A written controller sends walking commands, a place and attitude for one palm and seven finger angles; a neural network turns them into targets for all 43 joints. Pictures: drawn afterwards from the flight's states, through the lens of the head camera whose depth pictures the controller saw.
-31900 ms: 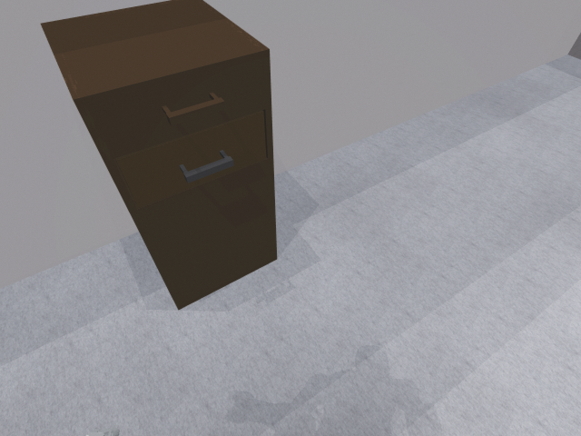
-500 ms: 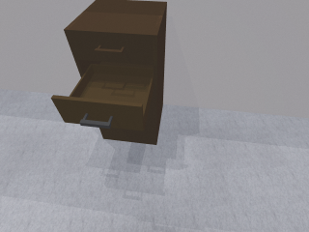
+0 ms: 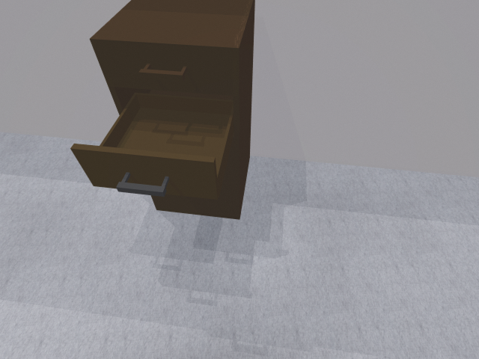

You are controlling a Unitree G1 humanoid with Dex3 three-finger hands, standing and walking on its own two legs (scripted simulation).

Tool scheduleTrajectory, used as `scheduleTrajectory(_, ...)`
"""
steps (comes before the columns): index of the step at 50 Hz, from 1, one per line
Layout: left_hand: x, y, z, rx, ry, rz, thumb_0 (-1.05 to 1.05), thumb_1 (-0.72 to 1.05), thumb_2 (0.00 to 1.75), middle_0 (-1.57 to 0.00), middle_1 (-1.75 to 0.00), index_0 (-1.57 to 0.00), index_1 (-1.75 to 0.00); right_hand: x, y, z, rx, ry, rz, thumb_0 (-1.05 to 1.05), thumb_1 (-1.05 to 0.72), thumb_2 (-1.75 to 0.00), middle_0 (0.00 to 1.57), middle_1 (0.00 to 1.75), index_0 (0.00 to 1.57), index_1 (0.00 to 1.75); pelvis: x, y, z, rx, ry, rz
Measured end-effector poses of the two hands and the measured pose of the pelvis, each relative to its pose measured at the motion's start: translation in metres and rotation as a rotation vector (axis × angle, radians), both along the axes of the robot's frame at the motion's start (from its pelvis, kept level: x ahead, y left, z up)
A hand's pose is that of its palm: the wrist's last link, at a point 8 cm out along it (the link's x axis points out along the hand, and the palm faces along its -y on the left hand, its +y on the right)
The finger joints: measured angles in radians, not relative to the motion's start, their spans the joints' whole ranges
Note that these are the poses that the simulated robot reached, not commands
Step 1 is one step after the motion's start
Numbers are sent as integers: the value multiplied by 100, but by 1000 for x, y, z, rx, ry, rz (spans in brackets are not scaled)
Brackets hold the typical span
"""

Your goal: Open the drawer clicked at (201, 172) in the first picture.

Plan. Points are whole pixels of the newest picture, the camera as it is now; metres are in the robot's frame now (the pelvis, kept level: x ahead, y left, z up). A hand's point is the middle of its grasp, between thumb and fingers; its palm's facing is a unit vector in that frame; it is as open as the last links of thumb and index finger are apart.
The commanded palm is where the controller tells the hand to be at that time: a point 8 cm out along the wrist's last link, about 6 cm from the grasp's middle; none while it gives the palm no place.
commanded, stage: look to check the result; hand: left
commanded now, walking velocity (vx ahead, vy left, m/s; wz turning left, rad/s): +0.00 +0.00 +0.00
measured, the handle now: (144, 183) +0.56 +0.30 -0.14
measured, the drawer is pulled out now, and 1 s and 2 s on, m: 0.29 0.29 0.29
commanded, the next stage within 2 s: stand and wait in 0.32 s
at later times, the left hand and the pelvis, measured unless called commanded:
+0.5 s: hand out of the picture +0.03 +0.17 -0.17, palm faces +0.02 -0.98 -0.22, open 7.4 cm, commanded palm none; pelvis +0.01 -0.01 +0.00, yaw +0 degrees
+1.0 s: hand out of the picture +0.08 +0.19 -0.16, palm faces +0.01 -0.96 -0.28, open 7.4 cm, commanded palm none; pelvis +0.02 -0.02 +0.00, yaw +0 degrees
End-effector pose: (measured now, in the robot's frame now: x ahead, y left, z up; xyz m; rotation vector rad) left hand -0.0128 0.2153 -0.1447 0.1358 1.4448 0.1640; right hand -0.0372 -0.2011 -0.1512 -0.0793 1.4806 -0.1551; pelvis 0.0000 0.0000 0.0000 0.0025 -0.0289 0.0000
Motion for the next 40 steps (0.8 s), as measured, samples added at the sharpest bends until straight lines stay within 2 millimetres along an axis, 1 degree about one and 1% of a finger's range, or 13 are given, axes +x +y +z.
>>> scheduleTrajectory(10,15,-2,1,12,-25,-10,1,91,90,-20,-30,-20,-30,13,-11,0,-10,-21,4,0,-91,-90,20,30,20,30,4,-6,0,0,2,-1)
scheduleTrajectory(24,38,0,4,30,-47,-22,0,91,90,-20,-30,-20,-30,26,-32,2,-39,-12,12,0,-91,-90,20,30,20,30,13,-13,1,-2,12,-1)
scheduleTrajectory(40,74,12,12,72,-118,-47,0,91,90,-20,-30,-20,-30,59,-54,4,-71,-78,34,0,-91,-90,20,30,20,30,20,-18,2,-2,11,-2)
